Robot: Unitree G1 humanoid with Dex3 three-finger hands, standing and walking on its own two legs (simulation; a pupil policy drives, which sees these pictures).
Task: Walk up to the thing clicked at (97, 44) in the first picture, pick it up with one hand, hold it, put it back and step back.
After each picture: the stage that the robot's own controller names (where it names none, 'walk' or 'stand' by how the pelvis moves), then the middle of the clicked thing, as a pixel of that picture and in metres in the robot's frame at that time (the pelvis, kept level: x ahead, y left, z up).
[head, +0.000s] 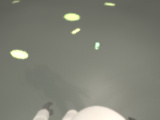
stand; (97, 46) +1.48 -0.13 -0.72
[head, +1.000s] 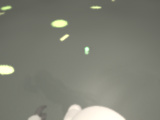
walk; (86, 50) +1.35 +0.18 -0.70
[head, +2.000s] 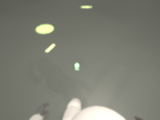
walk; (77, 66) +0.84 +0.28 -0.71
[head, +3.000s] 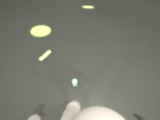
walk; (74, 82) +0.51 +0.22 -0.69
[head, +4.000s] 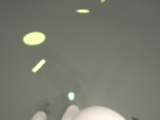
stand; (71, 96) +0.33 +0.23 -0.70
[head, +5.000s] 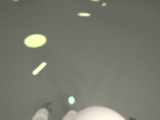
stand; (71, 100) +0.30 +0.21 -0.72
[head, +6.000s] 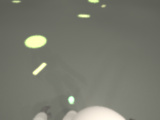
stand; (71, 100) +0.31 +0.21 -0.73
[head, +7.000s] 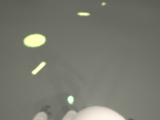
stand; (70, 100) +0.30 +0.22 -0.73
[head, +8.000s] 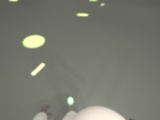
stand; (70, 101) +0.29 +0.22 -0.73
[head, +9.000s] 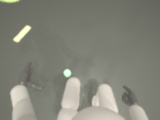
go down; (67, 73) +0.35 +0.23 -0.47
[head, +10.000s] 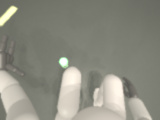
go down; (64, 62) +0.39 +0.26 -0.31
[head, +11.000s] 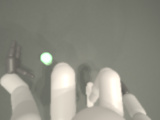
close in; (47, 59) +0.35 +0.29 -0.24
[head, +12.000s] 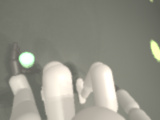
close; (27, 60) +0.35 +0.30 -0.21
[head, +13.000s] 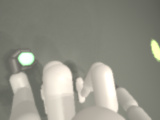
lift; (26, 59) +0.34 +0.30 -0.21
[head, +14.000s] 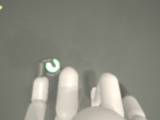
lift; (53, 67) +0.30 +0.27 -0.07
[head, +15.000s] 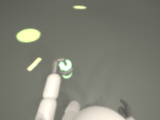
hold; (66, 69) +0.33 +0.17 +0.04
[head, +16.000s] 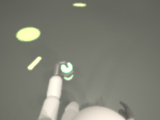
hold; (67, 71) +0.33 +0.17 +0.00
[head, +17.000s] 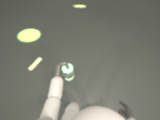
crouch; (68, 72) +0.33 +0.17 -0.01
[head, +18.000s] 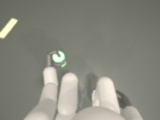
crouch; (60, 59) +0.39 +0.23 -0.10
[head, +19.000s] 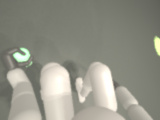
lower; (24, 58) +0.36 +0.31 -0.22
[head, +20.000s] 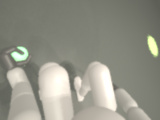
lower; (21, 57) +0.37 +0.31 -0.21
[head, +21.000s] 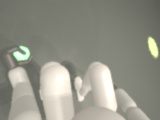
lower; (23, 56) +0.36 +0.31 -0.22
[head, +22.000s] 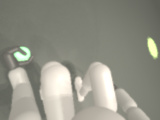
lower; (23, 56) +0.36 +0.31 -0.21
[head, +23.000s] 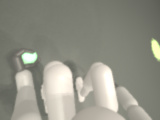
loosen; (29, 58) +0.34 +0.29 -0.22
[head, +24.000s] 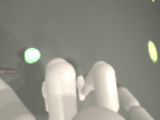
rise; (31, 56) +0.34 +0.28 -0.21
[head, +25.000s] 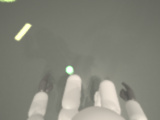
walk; (70, 70) +0.37 +0.22 -0.45
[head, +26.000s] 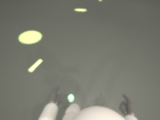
stand; (71, 98) +0.31 +0.20 -0.66
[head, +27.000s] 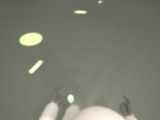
stand; (70, 99) +0.31 +0.21 -0.67
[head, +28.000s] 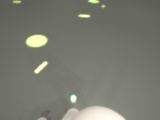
stand; (73, 99) +0.33 +0.19 -0.72
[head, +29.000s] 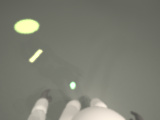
walk; (72, 85) +0.38 +0.17 -0.71
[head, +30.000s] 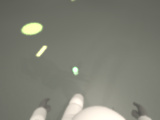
walk; (75, 71) +0.65 +0.26 -0.69
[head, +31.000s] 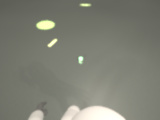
stand; (80, 60) +0.99 +0.19 -0.70
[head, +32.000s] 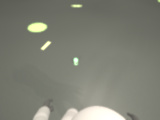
stand; (76, 61) +0.96 +0.26 -0.71
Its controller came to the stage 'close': yes
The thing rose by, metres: 0.71
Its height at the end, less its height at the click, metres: +0.00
